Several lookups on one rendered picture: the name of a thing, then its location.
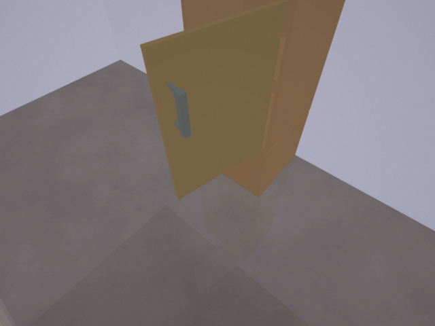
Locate handle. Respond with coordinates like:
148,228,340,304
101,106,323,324
167,82,192,139

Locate cupboard door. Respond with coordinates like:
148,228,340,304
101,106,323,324
140,0,287,200

